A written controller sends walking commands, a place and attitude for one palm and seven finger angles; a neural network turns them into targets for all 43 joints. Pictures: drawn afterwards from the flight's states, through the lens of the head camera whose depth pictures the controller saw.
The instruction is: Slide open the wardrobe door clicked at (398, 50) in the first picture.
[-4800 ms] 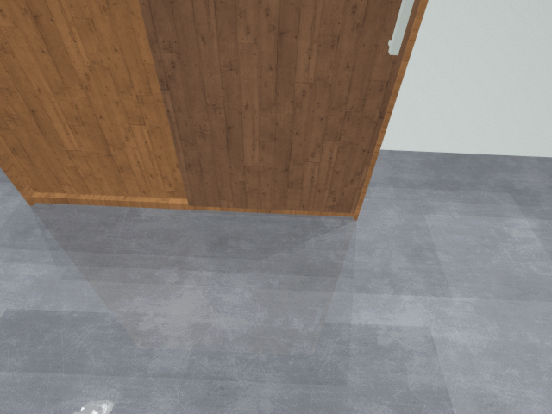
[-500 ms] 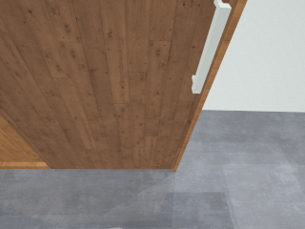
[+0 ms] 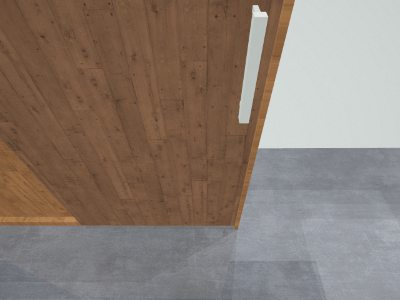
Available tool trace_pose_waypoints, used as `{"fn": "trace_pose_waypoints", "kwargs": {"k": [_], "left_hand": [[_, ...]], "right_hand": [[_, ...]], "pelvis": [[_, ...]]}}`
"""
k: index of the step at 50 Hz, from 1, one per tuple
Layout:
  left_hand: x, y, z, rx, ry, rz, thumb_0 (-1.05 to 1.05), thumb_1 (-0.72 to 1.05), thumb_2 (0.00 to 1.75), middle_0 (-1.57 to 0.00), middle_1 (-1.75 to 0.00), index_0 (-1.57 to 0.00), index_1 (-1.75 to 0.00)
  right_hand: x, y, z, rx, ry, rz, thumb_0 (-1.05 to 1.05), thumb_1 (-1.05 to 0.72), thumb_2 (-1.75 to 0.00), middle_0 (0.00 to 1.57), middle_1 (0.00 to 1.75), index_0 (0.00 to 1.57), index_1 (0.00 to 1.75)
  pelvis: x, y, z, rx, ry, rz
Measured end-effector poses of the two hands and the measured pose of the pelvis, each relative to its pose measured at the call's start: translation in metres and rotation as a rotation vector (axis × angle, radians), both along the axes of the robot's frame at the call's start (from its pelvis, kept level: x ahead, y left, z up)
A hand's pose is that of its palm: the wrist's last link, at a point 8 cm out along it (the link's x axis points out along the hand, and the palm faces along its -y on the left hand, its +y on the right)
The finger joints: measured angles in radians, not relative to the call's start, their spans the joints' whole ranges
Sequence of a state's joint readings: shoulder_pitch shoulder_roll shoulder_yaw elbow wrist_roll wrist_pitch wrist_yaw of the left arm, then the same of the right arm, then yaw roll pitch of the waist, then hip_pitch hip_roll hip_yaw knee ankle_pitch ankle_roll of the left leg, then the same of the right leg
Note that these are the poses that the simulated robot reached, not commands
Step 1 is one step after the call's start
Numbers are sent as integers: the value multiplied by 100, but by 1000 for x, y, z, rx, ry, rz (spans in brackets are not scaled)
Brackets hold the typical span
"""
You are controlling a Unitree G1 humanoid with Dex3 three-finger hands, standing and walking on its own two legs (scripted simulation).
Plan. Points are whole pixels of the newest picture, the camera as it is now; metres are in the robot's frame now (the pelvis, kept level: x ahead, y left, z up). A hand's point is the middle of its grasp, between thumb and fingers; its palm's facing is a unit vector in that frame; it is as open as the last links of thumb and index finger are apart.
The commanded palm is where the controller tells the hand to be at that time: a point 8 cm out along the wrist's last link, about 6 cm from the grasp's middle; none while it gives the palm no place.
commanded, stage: come to a stop and stand still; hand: right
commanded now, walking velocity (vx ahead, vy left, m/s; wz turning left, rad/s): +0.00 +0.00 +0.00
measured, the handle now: (249, 71) +0.55 -0.07 +0.18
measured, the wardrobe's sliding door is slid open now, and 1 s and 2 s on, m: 0.00 0.00 0.00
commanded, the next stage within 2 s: look again from close up in 0.70 s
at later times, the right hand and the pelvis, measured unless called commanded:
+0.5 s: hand out of the picture +0.05 -0.14 -0.17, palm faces +0.02 +0.97 -0.26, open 7.3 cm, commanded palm none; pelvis +0.01 +0.04 -0.01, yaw +0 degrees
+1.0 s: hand out of the picture +0.02 -0.15 -0.18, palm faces +0.02 +0.97 -0.24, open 7.3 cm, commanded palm none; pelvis +0.01 +0.04 -0.01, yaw +0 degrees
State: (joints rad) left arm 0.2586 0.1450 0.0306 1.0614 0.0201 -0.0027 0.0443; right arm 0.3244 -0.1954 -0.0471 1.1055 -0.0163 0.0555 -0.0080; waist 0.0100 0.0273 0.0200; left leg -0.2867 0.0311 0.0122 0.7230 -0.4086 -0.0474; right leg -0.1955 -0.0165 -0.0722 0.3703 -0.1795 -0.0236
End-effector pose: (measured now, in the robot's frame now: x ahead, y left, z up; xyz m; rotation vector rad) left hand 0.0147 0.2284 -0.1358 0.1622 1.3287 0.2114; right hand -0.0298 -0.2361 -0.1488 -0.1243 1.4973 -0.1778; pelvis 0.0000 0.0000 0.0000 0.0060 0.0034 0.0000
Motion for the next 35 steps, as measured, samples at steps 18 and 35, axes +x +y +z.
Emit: {"fn": "trace_pose_waypoints", "kwargs": {"k": [18, 35], "left_hand": [[-30, 8, -37, -129, 57, 17, 0, 91, 90, -20, -30, -20, -30], [9, 49, -25, -50, 4, -31, 0, 91, 90, -20, -30, -20, -30]], "right_hand": [[65, 41, 4, -62, -194, 87, 2, -94, -90, 20, 30, 21, 30], [60, 52, 4, -51, -188, 60, 0, -91, -90, 20, 30, 21, 30]], "pelvis": [[10, 33, -14, -15, -18, 6], [15, 47, -11, -21, -28, 1]]}}
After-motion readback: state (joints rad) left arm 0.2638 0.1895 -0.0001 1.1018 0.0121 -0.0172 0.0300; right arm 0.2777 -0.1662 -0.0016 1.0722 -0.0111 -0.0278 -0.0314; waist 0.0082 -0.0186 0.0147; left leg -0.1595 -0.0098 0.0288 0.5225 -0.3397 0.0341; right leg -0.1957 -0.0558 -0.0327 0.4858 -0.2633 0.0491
